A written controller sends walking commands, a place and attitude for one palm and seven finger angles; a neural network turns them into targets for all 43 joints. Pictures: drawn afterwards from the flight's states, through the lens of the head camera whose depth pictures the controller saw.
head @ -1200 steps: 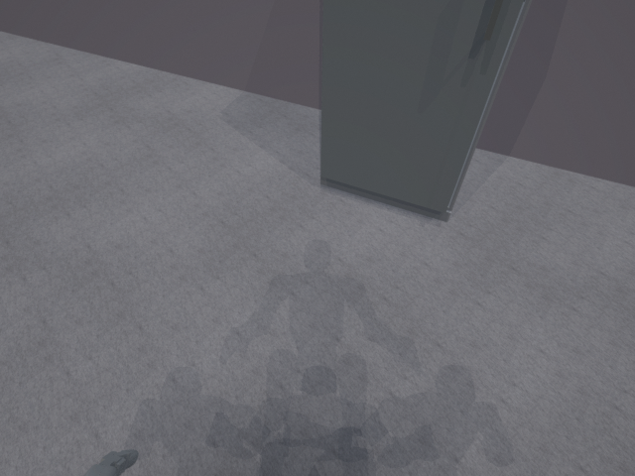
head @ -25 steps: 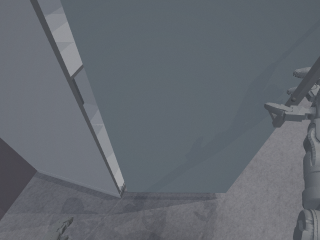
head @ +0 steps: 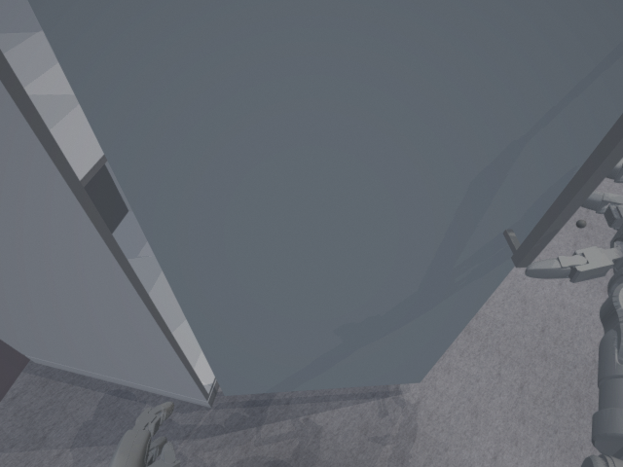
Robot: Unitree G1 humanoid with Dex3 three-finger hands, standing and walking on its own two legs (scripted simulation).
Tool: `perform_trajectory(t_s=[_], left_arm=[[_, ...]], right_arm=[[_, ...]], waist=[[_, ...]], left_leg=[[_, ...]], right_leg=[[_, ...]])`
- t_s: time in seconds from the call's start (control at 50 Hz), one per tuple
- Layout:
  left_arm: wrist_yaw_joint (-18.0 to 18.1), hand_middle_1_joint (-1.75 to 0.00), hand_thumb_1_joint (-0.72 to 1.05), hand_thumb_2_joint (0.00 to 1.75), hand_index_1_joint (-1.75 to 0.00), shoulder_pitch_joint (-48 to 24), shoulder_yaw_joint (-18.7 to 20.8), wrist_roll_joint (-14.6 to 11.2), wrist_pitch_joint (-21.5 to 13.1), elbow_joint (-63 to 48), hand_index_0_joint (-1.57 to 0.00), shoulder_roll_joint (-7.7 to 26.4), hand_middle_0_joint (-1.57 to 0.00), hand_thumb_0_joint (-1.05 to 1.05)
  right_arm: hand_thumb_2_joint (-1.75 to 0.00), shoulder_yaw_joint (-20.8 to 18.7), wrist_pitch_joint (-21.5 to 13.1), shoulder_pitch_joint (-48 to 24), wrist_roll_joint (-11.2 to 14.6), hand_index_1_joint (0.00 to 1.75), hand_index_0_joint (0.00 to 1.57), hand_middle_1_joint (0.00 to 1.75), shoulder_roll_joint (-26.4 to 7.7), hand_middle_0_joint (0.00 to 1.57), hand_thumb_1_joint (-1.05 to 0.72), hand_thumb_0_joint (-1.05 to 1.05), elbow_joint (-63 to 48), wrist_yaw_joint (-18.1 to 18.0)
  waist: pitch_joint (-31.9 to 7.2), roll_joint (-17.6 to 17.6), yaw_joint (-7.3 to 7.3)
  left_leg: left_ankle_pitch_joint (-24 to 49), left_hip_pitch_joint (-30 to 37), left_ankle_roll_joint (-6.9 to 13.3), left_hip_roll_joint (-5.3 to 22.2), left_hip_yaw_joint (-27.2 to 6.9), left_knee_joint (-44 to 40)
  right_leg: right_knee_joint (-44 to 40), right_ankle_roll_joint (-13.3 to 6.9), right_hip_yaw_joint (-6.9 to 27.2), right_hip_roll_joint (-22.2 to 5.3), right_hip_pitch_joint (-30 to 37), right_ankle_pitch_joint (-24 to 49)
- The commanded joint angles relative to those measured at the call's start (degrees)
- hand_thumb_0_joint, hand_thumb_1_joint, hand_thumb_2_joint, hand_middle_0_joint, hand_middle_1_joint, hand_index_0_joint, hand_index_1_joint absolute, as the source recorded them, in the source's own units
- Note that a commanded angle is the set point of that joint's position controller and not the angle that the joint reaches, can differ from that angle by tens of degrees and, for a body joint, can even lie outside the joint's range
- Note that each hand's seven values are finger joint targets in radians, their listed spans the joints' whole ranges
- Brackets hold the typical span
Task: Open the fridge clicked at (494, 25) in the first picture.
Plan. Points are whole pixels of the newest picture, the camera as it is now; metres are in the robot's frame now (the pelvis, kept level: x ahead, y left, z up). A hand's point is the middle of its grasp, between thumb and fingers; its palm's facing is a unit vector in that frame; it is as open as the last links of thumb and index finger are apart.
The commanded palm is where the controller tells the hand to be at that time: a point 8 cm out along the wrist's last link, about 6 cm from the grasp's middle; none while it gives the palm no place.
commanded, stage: slip the hand off the handle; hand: right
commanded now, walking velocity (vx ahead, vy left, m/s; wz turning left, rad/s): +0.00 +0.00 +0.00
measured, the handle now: (576, 169) +0.41 -0.27 +0.20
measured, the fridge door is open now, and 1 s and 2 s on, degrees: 73 73 73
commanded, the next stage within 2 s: draw the hand back to the body in 1.14 s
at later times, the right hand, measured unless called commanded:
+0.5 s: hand out of the picture +0.36 -0.35 +0.15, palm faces +0.39 +0.89 -0.24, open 14.7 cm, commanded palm +0.31 -0.38 +0.16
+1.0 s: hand out of the picture +0.27 -0.36 +0.15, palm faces +0.39 +0.89 -0.23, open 14.7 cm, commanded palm +0.23 -0.39 +0.16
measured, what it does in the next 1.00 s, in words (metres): stands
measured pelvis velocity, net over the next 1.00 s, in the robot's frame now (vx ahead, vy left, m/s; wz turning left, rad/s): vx -0.02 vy -0.02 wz -0.02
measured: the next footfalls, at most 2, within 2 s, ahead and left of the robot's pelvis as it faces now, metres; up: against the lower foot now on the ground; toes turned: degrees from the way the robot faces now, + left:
none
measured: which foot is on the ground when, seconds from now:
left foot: down 0.00-1.00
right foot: down 0.00-1.00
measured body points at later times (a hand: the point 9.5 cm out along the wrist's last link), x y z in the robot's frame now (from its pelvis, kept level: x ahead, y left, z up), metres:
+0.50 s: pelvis -0.01 -0.01 -0.01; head +0.03 -0.01 +0.44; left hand +0.08 +0.26 -0.12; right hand +0.33 -0.40 +0.17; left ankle -0.02 +0.12 -0.73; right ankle -0.03 -0.12 -0.73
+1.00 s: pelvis -0.02 -0.02 +0.00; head +0.00 -0.02 +0.44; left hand +0.15 +0.22 -0.09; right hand +0.25 -0.41 +0.16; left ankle -0.02 +0.12 -0.73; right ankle -0.03 -0.12 -0.73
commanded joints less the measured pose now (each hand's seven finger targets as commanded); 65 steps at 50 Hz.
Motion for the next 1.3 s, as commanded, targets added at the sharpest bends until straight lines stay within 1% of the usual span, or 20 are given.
perform_trajectory(t_s=[0.0,0.08,0.22,0.26,0.38,0.4,0.42,0.48,0.54,0.58,0.64,0.7,0.8,0.82,0.96,1.04,1.12,1.24,1.26,1.28], left_arm=[[1.3,-0.3,0.9,0.9,-0.3,2.29,3.71,-0.12,-1.64,-6.1,-0.2,8.78,-0.2,0.0],[1.73,-0.3,0.9,0.9,-0.3,2.52,3.8,0.09,-1.56,-5.84,-0.2,8.73,-0.2,0.0],[2.46,-0.3,0.9,0.9,-0.3,3.16,3.57,-0.29,-0.89,-5.49,-0.2,9.63,-0.2,0.0],[2.73,-0.3,0.9,0.9,-0.3,3.1,3.36,-0.38,-0.79,-5.37,-0.2,9.9,-0.2,0.0],[3.04,-0.3,0.9,0.9,-0.3,4.56,3.45,0.01,-0.62,-5.09,-0.2,10.53,-0.2,0.0],[2.96,-0.3,0.9,0.9,-0.3,4.83,3.26,0.01,-0.64,-5.23,-0.2,10.61,-0.2,0.0],[3.08,-0.3,0.9,0.9,-0.3,5.13,3.38,-0.06,-0.66,-4.96,-0.2,10.92,-0.2,0.0],[2.99,-0.3,0.9,0.9,-0.3,5.05,3.39,-0.26,-0.77,-5.55,-0.2,10.87,-0.2,0.0],[2.8,-0.3,0.9,0.9,-0.3,4.51,3.68,-0.45,-1.05,-6.79,-0.2,10.99,-0.2,0.0],[2.85,-0.3,0.9,0.9,-0.3,4.2,3.64,-0.4,-1.02,-7.13,-0.2,11.03,-0.2,0.0],[2.82,-0.3,0.9,0.9,-0.3,2.99,3.55,-0.57,-1.39,-8.06,-0.2,10.75,-0.2,0.0],[2.98,-0.3,0.9,0.9,-0.3,1.9,3.29,-0.32,-1.96,-8.76,-0.2,10.18,-0.2,0.0],[3.51,-0.3,0.9,0.9,-0.3,-0.08,2.71,-0.53,-3.16,-8.77,-0.2,9.61,-0.2,0.0],[3.63,-0.3,0.9,0.9,-0.3,-0.07,2.84,-0.5,-3.48,-8.97,-0.2,9.62,-0.2,0.0],[4.44,-0.3,0.9,0.9,-0.3,-2.27,2.24,-0.82,-5.43,-9.08,-0.2,9.34,-0.2,0.0],[4.28,-0.3,0.9,0.9,-0.3,-3.15,1.95,-0.59,-6.58,-9.51,-0.2,8.81,-0.2,0.0],[4.0,-0.3,0.9,0.9,-0.3,-3.54,1.84,-0.4,-7.14,-9.62,-0.2,8.6,-0.2,0.0],[5.02,-0.3,0.9,0.9,-0.3,-4.27,1.39,-0.62,-7.75,-8.16,-0.2,8.51,-0.2,0.0],[5.61,-0.3,0.9,0.9,-0.3,-4.86,0.64,-2.06,-8.33,-7.97,-0.2,9.57,-0.2,0.0],[6.29,-0.3,0.9,0.9,-0.3,-5.66,0.55,-2.77,-8.52,-8.53,-0.2,9.46,-0.2,0.0]], right_arm=[[-0.2,-4.03,-5.08,-19.56,1.16,1.15,0.25,1.15,-16.26,0.25,0.55,0.0,-14.76,1.29],[-0.2,-4.41,-7.03,-21.98,1.3,1.15,0.25,1.15,-17.54,0.25,0.55,0.0,-17.13,2.32],[-0.2,-9.19,-5.38,-18.39,2.33,1.15,0.25,1.15,-23.23,0.25,0.55,0.0,-9.57,4.34],[-0.2,-9.32,-5.09,-20.08,2.54,1.15,0.25,1.15,-24.27,0.25,0.55,0.0,-6.81,5.18],[-0.2,-11.48,-8.96,-24.22,2.32,1.15,0.25,1.15,-29.19,0.25,0.55,0.0,-4.31,7.83],[-0.2,-10.66,-9.37,-23.41,2.48,1.15,0.25,1.15,-28.5,0.25,0.55,0.0,-2.46,8.61],[-0.2,-12.46,-9.88,-23.27,2.72,1.15,0.25,1.15,-30.71,0.25,0.55,0.0,-0.78,9.23],[-0.2,-9.73,-10.52,-20.87,4.22,1.15,0.25,1.15,-26.93,0.25,0.55,0.0,-0.1,11.31],[-0.2,-10.44,-10.42,-16.94,5.88,1.15,0.25,1.15,-26.56,0.25,0.55,0.0,-4.25,12.25],[-0.2,-12.79,-10.15,-12.75,6.68,1.15,0.25,1.15,-27.59,0.25,0.55,0.0,-5.88,11.67],[-0.2,-14.6,-9.93,-10.34,7.72,1.15,0.25,1.15,-27.77,0.25,0.55,0.0,-10.84,10.77],[-0.2,-15.64,-9.61,-6.9,7.62,1.15,0.25,1.15,-27.59,0.25,0.55,0.0,-15.33,9.15],[-0.2,-11.56,-7.94,-6.35,7.67,1.15,0.25,1.15,-23.14,0.25,0.55,0.0,-20.11,8.94],[-0.2,-12.59,-7.33,-3.65,7.89,1.15,0.25,1.15,-23.58,0.25,0.55,0.0,-20.29,9.21],[-0.2,-11.11,-4.8,1.12,9.77,1.15,0.25,1.15,-20.6,0.25,0.55,0.0,-24.28,10.63],[-0.2,-10.24,-4.52,4.6,10.4,1.15,0.25,1.15,-18.45,0.25,0.55,0.0,-29.09,10.45],[-0.2,-11.97,-4.08,10.08,10.62,1.15,0.25,1.15,-19.2,0.25,0.55,0.0,-32.81,9.86],[-0.2,-13.58,-3.51,6.23,11.17,1.15,0.25,1.15,-20.83,0.25,0.55,0.0,-31.22,10.17],[-0.2,-10.2,0.65,7.08,17.31,1.15,0.25,1.15,-16.86,0.25,0.55,0.0,-24.23,16.47],[-0.2,-11.95,2.28,5.22,18.55,1.15,0.25,1.15,-19.49,0.25,0.55,0.0,-26.84,19.55]], waist=[[-18.03,-2.19,0.82],[-19.3,-5.23,1.12],[-17.13,-2.4,0.4],[-14.97,-1.35,1.13],[-16.12,-4.45,1.45],[-16.34,-3.86,1.63],[-15.74,-3.29,1.61],[-16.14,-4.52,1.16],[-18.32,-4.96,0.28],[-17.82,-4.35,-0.81],[-16.51,-2.75,-0.87],[-15.79,-4.7,-1.59],[-12.06,-6.65,-0.14],[-12.54,-7.13,-0.84],[-11.25,-4.17,-0.92],[-11.77,-4.87,-1.53],[-12.12,-4.97,-2.37],[-8.86,-5.45,-1.25],[-11.4,-5.64,0.66],[-11.67,-6.44,-0.66]], left_leg=[[28.48,6.31,1.27,-2.14,-0.08,-0.44],[27.07,5.06,1.44,-2.41,-0.08,-0.05],[24.08,5.44,1.43,-2.3,0.23,-0.61],[22.01,4.31,1.23,-2.22,0.04,-1.29],[19.01,2.94,1.54,-2.37,-0.4,-0.98],[18.26,2.26,1.4,-2.46,-0.42,-1.01],[17.41,1.66,1.37,-2.57,-0.45,-1.09],[14.98,1.17,1.58,-2.57,-0.24,-1.23],[15.35,1.62,1.62,-2.85,0.02,-1.09],[15.02,2.58,1.75,-2.9,0.35,-1.03],[14.57,2.54,1.49,-3.01,0.67,-0.98],[13.03,2.6,1.68,-3.08,0.78,-0.92],[9.73,-0.11,1.68,-3.01,1.17,-1.68],[9.96,0.42,1.85,-3.02,1.19,-1.6],[10.69,0.78,1.71,-2.76,1.75,-1.92],[13.4,1.97,1.77,-2.61,1.9,-1.67],[15.47,3.37,1.68,-2.44,1.86,-1.47],[13.31,2.19,1.53,-2.26,1.39,-2.38],[14.15,6.26,1.75,-1.58,1.1,-3.68],[15.39,8.0,1.82,-1.56,0.66,-4.45]], right_leg=[[-0.29,-1.41,0.97,1.63,9.9,31.32],[0.51,-1.18,1.61,1.51,11.74,32.93],[-0.44,-1.13,1.85,1.9,7.16,26.69],[-0.71,-1.44,1.58,2.14,5.35,22.73],[0.19,-1.68,1.66,2.08,4.81,20.68],[0.26,-1.72,1.79,2.22,4.54,19.88],[0.41,-1.74,1.78,2.1,3.91,18.91],[0.16,-1.67,1.97,2.12,3.85,17.16],[0.14,-1.6,2.33,2.11,5.45,18.57],[-0.28,-1.55,2.5,2.01,4.63,18.46],[-0.94,-1.53,2.62,1.98,4.08,17.92],[-1.53,-1.37,3.0,1.93,4.6,17.58],[-2.39,-0.83,3.69,1.55,5.78,14.8],[-2.46,-0.69,3.92,1.54,6.14,15.42],[-2.85,0.0,4.54,1.58,7.13,15.6],[-2.39,0.34,4.47,1.77,8.76,18.93],[-2.04,0.43,4.07,1.85,8.65,20.56],[-2.2,0.03,3.65,2.15,7.08,16.51],[-3.66,-0.01,3.89,1.66,9.33,15.2],[-3.56,-0.55,3.71,1.66,9.83,15.38]])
